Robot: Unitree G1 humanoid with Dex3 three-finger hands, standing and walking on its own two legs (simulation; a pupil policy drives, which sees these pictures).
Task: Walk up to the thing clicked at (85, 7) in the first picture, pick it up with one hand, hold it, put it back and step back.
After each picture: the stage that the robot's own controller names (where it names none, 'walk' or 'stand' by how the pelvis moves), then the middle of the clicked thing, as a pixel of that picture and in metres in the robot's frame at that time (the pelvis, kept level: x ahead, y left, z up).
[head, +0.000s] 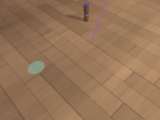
stand; (86, 12) +1.93 -0.03 -0.65
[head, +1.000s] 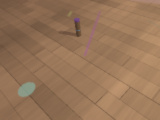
walk; (77, 27) +1.79 +0.21 -0.63
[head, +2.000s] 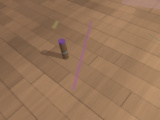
walk; (63, 49) +1.21 +0.34 -0.65
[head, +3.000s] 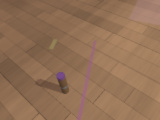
walk; (63, 83) +0.77 +0.27 -0.65
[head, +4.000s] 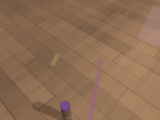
walk; (66, 112) +0.52 +0.16 -0.64
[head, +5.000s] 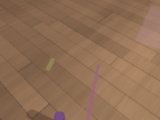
stand; out of the picture +0.44 +0.17 -0.65
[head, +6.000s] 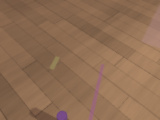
stand; out of the picture +0.44 +0.16 -0.65
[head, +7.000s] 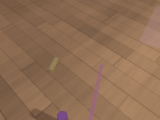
stand; out of the picture +0.44 +0.17 -0.66
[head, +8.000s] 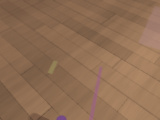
stand; out of the picture +0.42 +0.18 -0.66
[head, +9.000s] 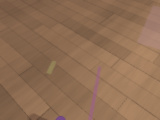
stand; out of the picture +0.41 +0.18 -0.66
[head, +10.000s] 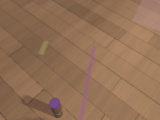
go down; (56, 108) +0.44 +0.18 -0.63
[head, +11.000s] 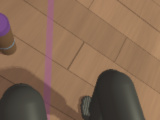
go down; (3, 37) +0.50 +0.22 -0.23
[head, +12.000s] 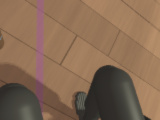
close in; out of the picture +0.50 +0.23 -0.22
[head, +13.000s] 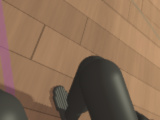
close in; out of the picture +0.49 +0.26 -0.17
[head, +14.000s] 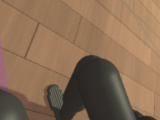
lift; out of the picture +0.48 +0.27 -0.18
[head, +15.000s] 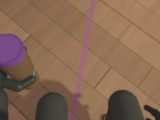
lift; (20, 68) +0.36 +0.21 -0.01
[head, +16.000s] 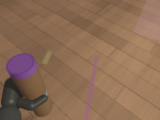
hold; (34, 89) +0.31 +0.17 +0.05
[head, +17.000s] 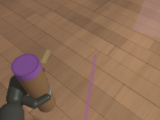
hold; (38, 87) +0.32 +0.16 +0.04
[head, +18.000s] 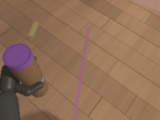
crouch; (30, 75) +0.37 +0.17 -0.01
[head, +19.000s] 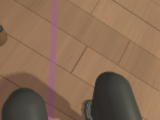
lower; out of the picture +0.52 +0.22 -0.03
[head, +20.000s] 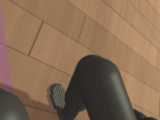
lower; out of the picture +0.47 +0.27 -0.18
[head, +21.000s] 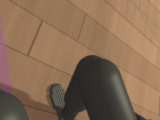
lower; out of the picture +0.48 +0.28 -0.18
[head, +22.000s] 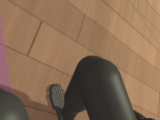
lower; out of the picture +0.48 +0.28 -0.18
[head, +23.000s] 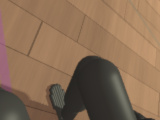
lower; out of the picture +0.48 +0.28 -0.18
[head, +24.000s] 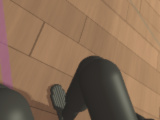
draw back; out of the picture +0.48 +0.25 -0.18
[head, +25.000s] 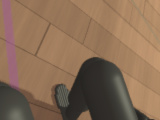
stand; out of the picture +0.48 +0.25 -0.18
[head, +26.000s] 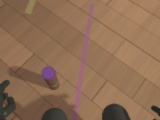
stand; (51, 79) +0.47 +0.17 -0.44
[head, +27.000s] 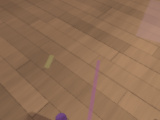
stand; out of the picture +0.42 +0.15 -0.60
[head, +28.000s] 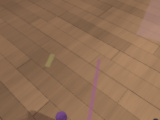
stand; out of the picture +0.42 +0.16 -0.60
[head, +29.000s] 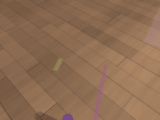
stand; out of the picture +0.43 +0.14 -0.64
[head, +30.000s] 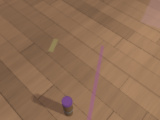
walk; (67, 107) +0.45 +0.11 -0.63
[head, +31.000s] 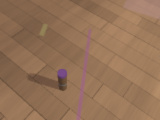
walk; (62, 80) +0.64 +0.14 -0.64
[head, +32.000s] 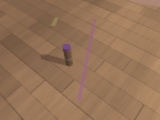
walk; (68, 55) +0.98 +0.24 -0.63
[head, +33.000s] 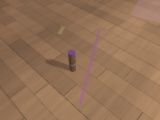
stand; (72, 61) +1.06 +0.15 -0.65
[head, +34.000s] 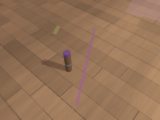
stand; (67, 61) +1.04 +0.17 -0.66
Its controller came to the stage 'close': yes
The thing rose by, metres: 0.69
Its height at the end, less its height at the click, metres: +0.00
